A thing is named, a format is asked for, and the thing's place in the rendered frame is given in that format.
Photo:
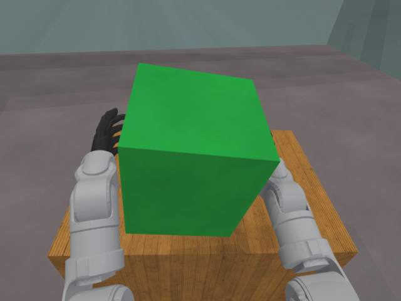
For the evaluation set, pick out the left robot upper arm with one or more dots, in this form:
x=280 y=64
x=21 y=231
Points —
x=109 y=293

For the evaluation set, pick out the carton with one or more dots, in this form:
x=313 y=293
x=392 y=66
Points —
x=194 y=152

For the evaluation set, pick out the left robot forearm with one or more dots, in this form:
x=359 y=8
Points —
x=95 y=253

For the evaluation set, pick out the left robot hand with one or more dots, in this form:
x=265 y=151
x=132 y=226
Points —
x=103 y=139

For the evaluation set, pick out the right robot upper arm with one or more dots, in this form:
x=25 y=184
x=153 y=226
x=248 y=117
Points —
x=328 y=286

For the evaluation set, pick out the pedestal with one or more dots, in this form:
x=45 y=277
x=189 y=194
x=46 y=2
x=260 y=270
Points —
x=243 y=267

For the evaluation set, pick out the right robot forearm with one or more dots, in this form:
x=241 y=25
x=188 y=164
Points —
x=301 y=246

